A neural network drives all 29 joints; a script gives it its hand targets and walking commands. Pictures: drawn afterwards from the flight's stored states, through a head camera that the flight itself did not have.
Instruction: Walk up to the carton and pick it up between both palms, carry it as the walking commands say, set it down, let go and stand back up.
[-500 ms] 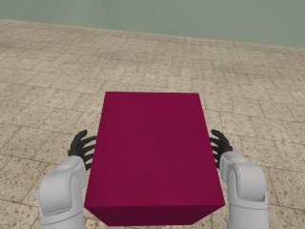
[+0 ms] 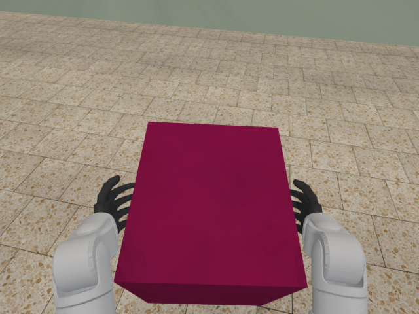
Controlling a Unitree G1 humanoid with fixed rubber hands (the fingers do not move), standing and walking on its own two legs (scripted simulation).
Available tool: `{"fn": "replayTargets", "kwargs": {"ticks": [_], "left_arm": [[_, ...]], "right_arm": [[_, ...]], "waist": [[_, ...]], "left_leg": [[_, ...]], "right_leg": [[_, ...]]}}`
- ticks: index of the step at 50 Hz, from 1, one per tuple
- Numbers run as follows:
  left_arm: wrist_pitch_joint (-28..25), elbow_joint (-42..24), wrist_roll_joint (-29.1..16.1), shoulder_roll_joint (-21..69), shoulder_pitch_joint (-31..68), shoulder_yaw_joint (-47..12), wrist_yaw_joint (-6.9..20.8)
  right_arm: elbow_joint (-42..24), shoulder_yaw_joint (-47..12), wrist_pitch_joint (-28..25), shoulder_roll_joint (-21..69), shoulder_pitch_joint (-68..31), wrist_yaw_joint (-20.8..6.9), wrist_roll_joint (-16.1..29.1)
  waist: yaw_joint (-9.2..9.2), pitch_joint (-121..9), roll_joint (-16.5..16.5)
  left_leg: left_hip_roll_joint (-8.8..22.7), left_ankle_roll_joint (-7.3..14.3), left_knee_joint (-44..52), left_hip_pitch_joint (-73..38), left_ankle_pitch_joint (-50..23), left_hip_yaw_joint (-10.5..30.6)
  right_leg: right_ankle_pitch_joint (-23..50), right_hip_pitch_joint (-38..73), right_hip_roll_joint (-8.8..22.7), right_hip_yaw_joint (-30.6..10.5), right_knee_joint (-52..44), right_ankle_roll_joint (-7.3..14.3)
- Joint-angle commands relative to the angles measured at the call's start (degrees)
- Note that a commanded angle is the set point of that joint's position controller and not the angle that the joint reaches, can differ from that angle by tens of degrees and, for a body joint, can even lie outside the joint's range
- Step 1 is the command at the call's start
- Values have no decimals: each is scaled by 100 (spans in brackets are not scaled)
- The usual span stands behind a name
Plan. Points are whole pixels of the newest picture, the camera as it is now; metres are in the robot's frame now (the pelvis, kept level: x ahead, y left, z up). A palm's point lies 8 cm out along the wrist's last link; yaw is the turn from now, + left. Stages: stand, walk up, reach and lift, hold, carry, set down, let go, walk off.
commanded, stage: carry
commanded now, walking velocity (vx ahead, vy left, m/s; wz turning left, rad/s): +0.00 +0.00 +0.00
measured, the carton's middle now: (208, 220) +0.31 +0.00 -0.01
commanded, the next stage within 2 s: none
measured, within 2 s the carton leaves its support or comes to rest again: neither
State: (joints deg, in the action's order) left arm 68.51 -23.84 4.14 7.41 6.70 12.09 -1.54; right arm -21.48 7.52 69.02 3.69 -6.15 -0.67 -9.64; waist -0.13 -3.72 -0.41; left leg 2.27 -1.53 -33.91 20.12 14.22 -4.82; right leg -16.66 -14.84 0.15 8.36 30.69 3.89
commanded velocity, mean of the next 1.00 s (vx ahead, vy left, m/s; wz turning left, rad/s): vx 0.00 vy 0.00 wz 0.00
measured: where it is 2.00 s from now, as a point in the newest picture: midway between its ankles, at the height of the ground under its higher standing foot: outside the picture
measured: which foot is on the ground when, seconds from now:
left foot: up 0.00-0.00, down 0.02-1.00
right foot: down 0.00-1.00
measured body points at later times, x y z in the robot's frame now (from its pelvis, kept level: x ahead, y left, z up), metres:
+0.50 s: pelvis -0.03 +0.00 +0.00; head -0.06 +0.00 +0.45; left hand +0.24 +0.17 +0.09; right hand +0.24 -0.18 +0.08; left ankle +0.03 +0.12 -0.73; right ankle +0.00 -0.07 -0.73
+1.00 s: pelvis -0.02 +0.01 +0.00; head -0.04 +0.01 +0.45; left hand +0.25 +0.18 +0.08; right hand +0.25 -0.17 +0.08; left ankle +0.03 +0.12 -0.73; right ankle +0.00 -0.07 -0.73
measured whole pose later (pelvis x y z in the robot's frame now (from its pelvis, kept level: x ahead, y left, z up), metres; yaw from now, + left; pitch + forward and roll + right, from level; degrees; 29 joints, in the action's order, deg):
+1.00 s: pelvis -0.02 +0.01 +0.00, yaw -1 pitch +1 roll +0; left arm 64.2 -18.7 6.0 7.4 6.4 12.9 -0.2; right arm -15.7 7.9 65.9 4.8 -7.8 -0.6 -11.0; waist 0.7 -4.6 0.2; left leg 2.4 0.3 -29.0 18.5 11.1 -5.7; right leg -14.3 -16.3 -0.3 7.8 29.5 3.6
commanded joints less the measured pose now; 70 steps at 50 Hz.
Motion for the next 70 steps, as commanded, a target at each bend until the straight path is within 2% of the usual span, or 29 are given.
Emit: {"fn": "replayTargets", "kwargs": {"ticks": [1, 2, 3, 6, 16, 25, 29, 30, 40, 41, 42, 44, 45, 47, 48, 49, 51, 52, 54, 55, 56, 57, 61, 63, 64, 65, 66, 68, 70], "left_arm": [[-204, 413, -1473, 3779, 2401, -3920, 1449], [-191, -147, -1802, 4275, 2351, -4482, 1480], [-88, -422, -2022, 4643, 2505, -4798, 1508], [-1, -355, -1987, 4506, 2830, -4661, 1485], [16, 2, -1915, 4231, 2902, -4579, 1534], [-109, 188, -1882, 4314, 2794, -4446, 1544], [-248, -146, -1963, 4256, 2873, -4517, 1509], [-215, -535, -2086, 4477, 2934, -4728, 1486], [-254, 875, -1561, 4269, 2654, -4148, 1520], [-217, -384, -2031, 4337, 3072, -4711, 1516], [-112, 78, -2055, 4627, 2615, -4644, 1515], [-332, 1159, -1384, 4230, 2769, -3862, 1540], [-361, -216, -1993, 4339, 2758, -4698, 1529], [-296, -215, -1985, 4575, 2970, -4606, 1541], [-425, 571, -1537, 4341, 3077, -4033, 1550], [-370, -169, -2020, 4425, 2713, -4714, 1549], [-517, 656, -1539, 4257, 2507, -4174, 1560], [-463, -335, -2036, 4434, 2847, -4825, 1525], [-525, 862, -1495, 4085, 2682, -4018, 1518], [-535, -357, -1990, 4349, 2797, -4755, 1495], [-534, 330, -1644, 4309, 2911, -4243, 1514], [-476, -108, -1822, 4263, 2848, -4585, 1502], [-658, 1011, -1443, 4193, 2575, -4052, 1519], [-715, -34, -1854, 4462, 2639, -4619, 1527], [-796, 967, -1237, 4144, 2715, -3819, 1524], [-656, -638, -2113, 4470, 3037, -4911, 1448], [-571, 106, -1714, 4172, 2767, -4315, 1385], [-830, 744, -1231, 4073, 2607, -3924, 1387], [-772, 66, -1686, 4230, 2428, -4408, 1437]], "right_arm": [[316, -3624, -407, 4796, -2319, -1060, 2088], [-758, -4127, -429, 4848, -2566, -1082, 2429], [-939, -4383, -339, 5225, -2938, -1115, 2658], [-582, -4052, -267, 4963, -2880, -1134, 2539], [-490, -3930, -237, 4720, -2883, -1144, 2298], [-57, -3783, -310, 4782, -2776, -1129, 2282], [-424, -3976, -437, 4996, -2919, -1123, 2419], [-660, -4051, -433, 4927, -2919, -1110, 2537], [365, -3557, -508, 4694, -2809, -1144, 2029], [-499, -4077, -474, 4820, -2810, -1118, 2305], [-827, -4164, -388, 4956, -3216, -1116, 2562], [636, -3234, -590, 4715, -2975, -1088, 1821], [-428, -3906, -596, 4859, -2714, -1072, 2239], [-708, -3983, -514, 5002, -3150, -1044, 2347], [502, -3320, -634, 4900, -2967, -1084, 1910], [-765, -4056, -629, 4821, -2879, -1056, 2421], [374, -3422, -769, 4816, -2619, -1072, 1943], [-598, -4002, -727, 4867, -2719, -1078, 2230], [610, -3220, -750, 4525, -2373, -1080, 1669], [-771, -4121, -781, 4872, -2849, -1052, 2281], [163, -3572, -735, 4645, -2570, -1059, 1881], [-578, -3938, -747, 4709, -2892, -1078, 2253], [447, -3284, -934, 4509, -2507, -1074, 1721], [-668, -3902, -971, 4784, -3003, -1096, 2304], [525, -3312, -996, 4660, -2920, -1098, 1782], [-1211, -4276, -887, 4901, -3163, -1058, 2568], [-352, -3646, -775, 4572, -2711, -1008, 2121], [502, -3260, -996, 4422, -2476, -1065, 1756], [-237, -3654, -998, 4663, -2433, -1064, 2091]], "waist": [[19, -1914, 488], [126, -2018, 270], [180, -1950, -513], [63, -1660, -703], [11, -1033, 198], [23, -1177, -65], [35, -1493, 392], [24, -1663, -163], [84, -1213, -94], [47, -994, -24], [43, -1561, 77], [31, -1325, 225], [10, -1513, 143], [65, -1641, 173], [47, -1640, 111], [41, -1625, 234], [70, -1721, -344], [57, -1437, -230], [72, -1566, 179], [65, -1535, 77], [24, -1305, 384], [18, -1361, -156], [29, -1701, 148], [35, -1456, -159], [52, -1252, 259], [47, -1440, 173], [54, -1556, 339], [38, -1742, -107], [57, -1879, -395]], "left_leg": [[506, 213, 1096, -1078, -1570, 561], [864, 308, 657, -1533, -3155, 765], [957, 392, 502, -1367, -3119, 668], [632, 294, 956, -615, -965, 542], [440, 249, 942, -660, 38, 402], [364, 181, 723, -839, -83, 300], [485, 167, 702, -708, -557, 390], [480, 206, 698, -653, -644, 365], [659, 278, 1436, -481, 528, 800], [572, 290, 1180, -267, 48, 649], [628, 322, 1036, -713, -324, 743], [444, 219, 784, -589, -145, 332], [459, 222, 746, -731, -497, 347], [601, 245, 820, -742, -1101, 500], [612, 241, 786, -756, -967, 499], [539, 181, 801, -843, -831, 364], [601, 295, 888, -755, -869, 506], [602, 260, 887, -570, -588, 560], [547, 246, 744, -703, -747, 436], [572, 294, 824, -570, -814, 626], [635, 346, 791, -498, -719, 583], [613, 248, 790, -654, -892, 418], [585, 204, 742, -774, -873, 452], [596, 251, 828, -618, -915, 417], [549, 217, 813, -464, -694, 500], [604, 214, 833, -523, -884, 419], [601, 183, 723, -473, -1225, 479], [689, 236, 739, -998, -1572, 566], [658, 184, 631, -1006, -1948, 405]], "right_leg": [[3321, 985, 1070, -923, -86, -37], [2319, 566, 867, -850, -119, -179], [1399, 403, 794, -938, -493, -316], [796, 785, 776, -869, -628, -200], [-326, -177, 771, -958, -1129, -87], [-403, -439, 1023, -1337, -1388, -178], [520, 134, 881, -1134, -1299, -241], [850, 404, 809, -1050, -940, -78], [-49, -165, 657, -918, -672, -154], [-104, -51, 743, -1032, -1043, -183], [281, 45, 628, -970, -774, -182], [88, -168, 890, -1132, -1022, -175], [281, -28, 889, -1160, -1123, -113], [1086, 327, 764, -917, -723, -135], [1119, 283, 817, -907, -725, -145], [944, 166, 802, -953, -743, -101], [937, 370, 875, -1031, -665, -100], [780, 314, 826, -1043, -793, -170], [1106, 427, 863, -997, -835, -200], [1096, 352, 778, -914, -792, -192], [1018, 146, 834, -1049, -857, -167], [1057, 169, 866, -969, -831, -156], [1213, 430, 840, -881, -726, -171], [1137, 404, 866, -901, -740, -197], [1020, 214, 769, -925, -718, -202], [1038, 426, 835, -883, -790, -143], [1180, 638, 744, -780, -674, -144], [1394, 329, 785, -850, -440, -186], [1711, 639, 847, -853, -443, -176]]}}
